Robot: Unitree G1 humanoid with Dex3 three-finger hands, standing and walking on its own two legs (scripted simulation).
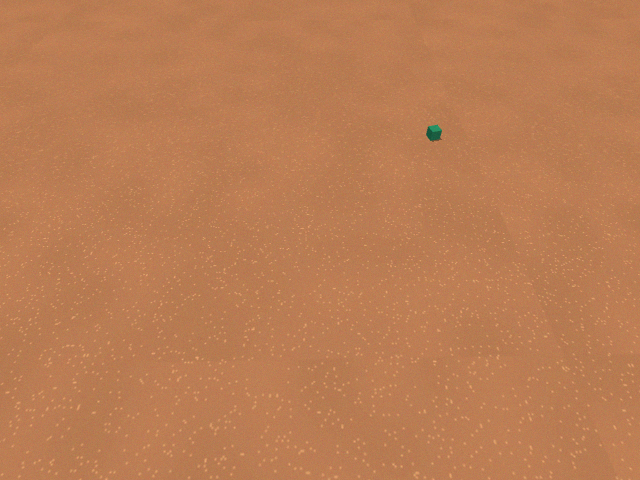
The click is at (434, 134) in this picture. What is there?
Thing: cube
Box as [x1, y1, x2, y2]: [426, 125, 441, 140]
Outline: 437,125 428,126 426,135 430,140 439,138 441,130
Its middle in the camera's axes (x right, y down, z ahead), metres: +0.62 -0.59 +2.11
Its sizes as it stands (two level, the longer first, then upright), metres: 0.055 0.055 0.055
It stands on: the floor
